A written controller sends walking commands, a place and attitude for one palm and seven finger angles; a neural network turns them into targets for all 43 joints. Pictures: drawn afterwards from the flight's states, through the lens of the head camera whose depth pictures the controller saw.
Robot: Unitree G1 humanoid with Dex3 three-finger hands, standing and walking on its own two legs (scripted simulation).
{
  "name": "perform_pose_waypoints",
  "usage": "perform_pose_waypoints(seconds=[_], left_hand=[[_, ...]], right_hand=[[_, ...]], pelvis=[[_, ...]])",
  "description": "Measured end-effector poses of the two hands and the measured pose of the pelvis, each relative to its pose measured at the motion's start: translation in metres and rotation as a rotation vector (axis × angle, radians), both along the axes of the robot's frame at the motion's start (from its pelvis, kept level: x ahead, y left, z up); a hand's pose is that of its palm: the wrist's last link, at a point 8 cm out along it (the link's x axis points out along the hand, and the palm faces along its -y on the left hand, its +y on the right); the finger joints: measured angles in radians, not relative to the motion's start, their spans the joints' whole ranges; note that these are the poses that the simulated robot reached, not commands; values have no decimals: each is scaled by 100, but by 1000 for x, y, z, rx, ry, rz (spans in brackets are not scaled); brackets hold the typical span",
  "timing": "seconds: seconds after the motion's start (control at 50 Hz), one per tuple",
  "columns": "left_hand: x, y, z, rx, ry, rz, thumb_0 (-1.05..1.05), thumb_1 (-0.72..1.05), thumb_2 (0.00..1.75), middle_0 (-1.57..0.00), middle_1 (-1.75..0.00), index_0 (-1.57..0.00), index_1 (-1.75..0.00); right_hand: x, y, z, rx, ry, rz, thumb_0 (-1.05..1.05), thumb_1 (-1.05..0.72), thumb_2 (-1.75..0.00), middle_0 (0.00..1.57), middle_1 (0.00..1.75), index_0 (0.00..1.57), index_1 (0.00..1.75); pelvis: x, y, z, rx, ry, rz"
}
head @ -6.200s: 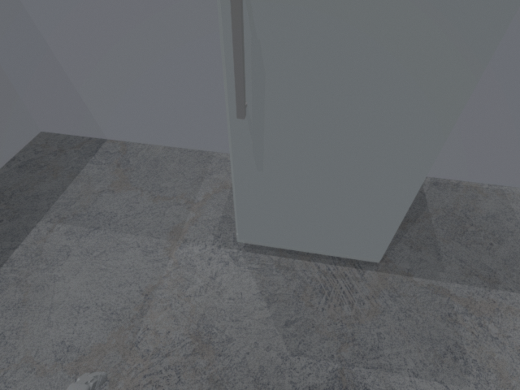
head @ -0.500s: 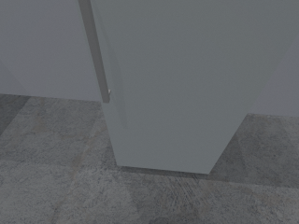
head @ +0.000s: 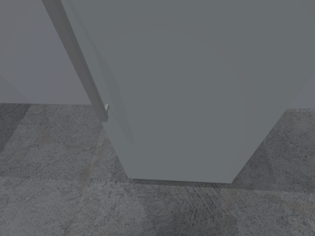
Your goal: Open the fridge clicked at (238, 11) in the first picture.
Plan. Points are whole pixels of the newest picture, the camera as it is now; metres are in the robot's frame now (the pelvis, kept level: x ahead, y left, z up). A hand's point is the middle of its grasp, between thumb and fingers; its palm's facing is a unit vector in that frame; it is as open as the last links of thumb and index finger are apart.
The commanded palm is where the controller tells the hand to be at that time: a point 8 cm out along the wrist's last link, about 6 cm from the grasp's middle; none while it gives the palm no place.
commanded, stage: come to a stop and stand still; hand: left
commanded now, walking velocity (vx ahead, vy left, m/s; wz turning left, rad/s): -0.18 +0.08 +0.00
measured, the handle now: (87, 70) +0.47 +0.19 +0.18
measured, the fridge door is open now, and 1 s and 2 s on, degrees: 0 0 0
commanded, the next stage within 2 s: look again from close up in 1.52 s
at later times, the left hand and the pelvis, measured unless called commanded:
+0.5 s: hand out of the picture +0.00 +0.25 -0.16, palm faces +0.03 -0.96 -0.26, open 7.4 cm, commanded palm none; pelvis -0.03 +0.05 +0.00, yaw -1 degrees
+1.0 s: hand out of the picture -0.04 +0.28 -0.15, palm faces -0.01 -0.96 -0.27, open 7.4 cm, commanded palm none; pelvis -0.08 +0.08 +0.00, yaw -2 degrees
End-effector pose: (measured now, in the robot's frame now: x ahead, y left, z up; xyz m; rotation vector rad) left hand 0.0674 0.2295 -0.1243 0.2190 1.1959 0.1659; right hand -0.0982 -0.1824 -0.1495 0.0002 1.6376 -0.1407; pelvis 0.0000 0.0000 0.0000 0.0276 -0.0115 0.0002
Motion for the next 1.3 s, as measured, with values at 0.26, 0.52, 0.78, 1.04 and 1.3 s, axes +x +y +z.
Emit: perform_pose_waypoints(seconds=[0.26, 0.52, 0.78, 1.04, 1.3], left_hand=[[-30, 14, -2, -19, 37, 52, 0, 93, 90, -20, -29, -20, -30], [-82, 71, -4, 18, 43, 29, 1, 91, 90, -20, -29, -20, -30], [-106, 94, 0, 27, 55, 7, 1, 91, 90, -20, -29, -20, -30], [-124, 100, 5, 26, 41, -3, 1, 91, 90, -20, -29, -20, -30], [-116, 135, -2, 61, -44, -13, 1, 90, 90, -20, -29, -20, -30]], right_hand=[[149, -45, 20, -152, -366, 99, 1, -94, -90, 19, 30, 19, 30], [157, -1, 23, -152, -607, 104, 0, -92, -90, 19, 30, 20, 30], [55, 5, 14, -164, -404, 69, 0, -92, -90, 20, 30, 20, 30], [17, -21, 20, -229, -334, 49, 1, -91, -90, 20, 30, 20, 30], [-20, -20, 26, -288, -358, 72, 0, -91, -90, 20, 30, 20, 30]], pelvis=[[-10, 9, 9, 4, -5, -6], [-29, 56, -3, -27, -62, -29], [-59, 70, -1, -32, -33, -29], [-83, 73, 4, -37, -76, -36], [-128, 85, -6, -2, -59, -38]])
